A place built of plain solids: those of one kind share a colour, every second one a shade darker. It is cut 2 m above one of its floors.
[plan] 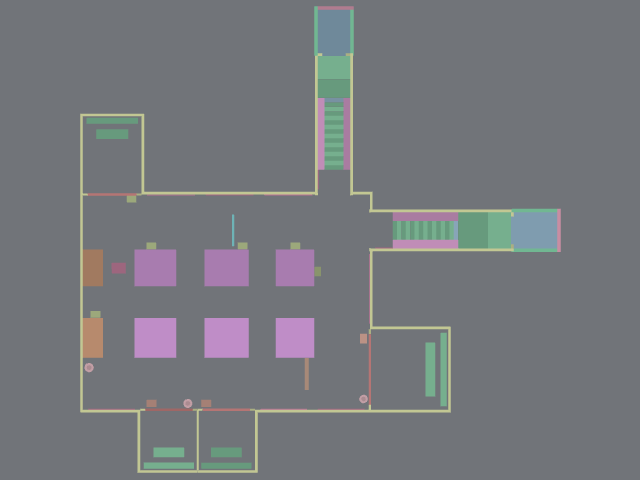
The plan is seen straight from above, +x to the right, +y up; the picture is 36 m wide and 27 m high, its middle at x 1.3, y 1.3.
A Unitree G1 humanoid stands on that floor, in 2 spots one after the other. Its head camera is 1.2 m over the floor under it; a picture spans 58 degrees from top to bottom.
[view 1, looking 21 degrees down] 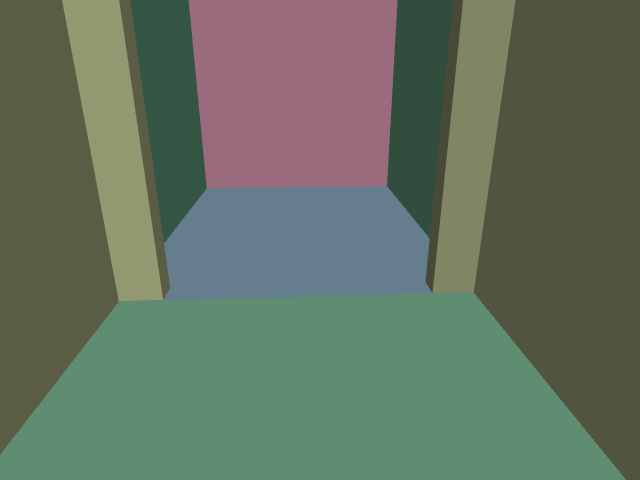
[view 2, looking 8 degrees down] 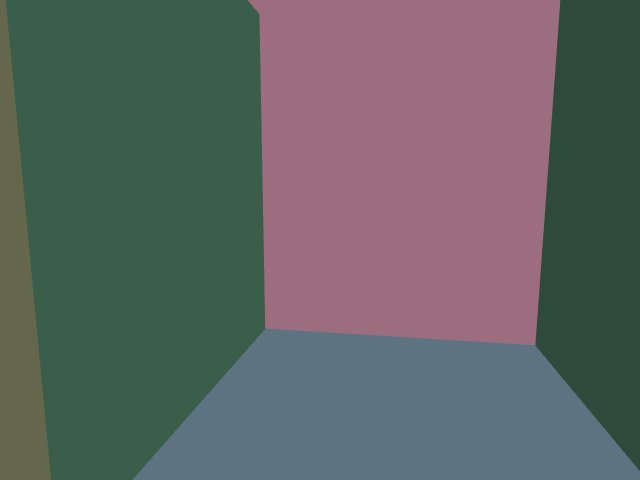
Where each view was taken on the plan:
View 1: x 9.82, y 1.84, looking -3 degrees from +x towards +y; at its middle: street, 3.35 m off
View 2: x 11.39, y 1.84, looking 10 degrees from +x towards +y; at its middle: opp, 3.33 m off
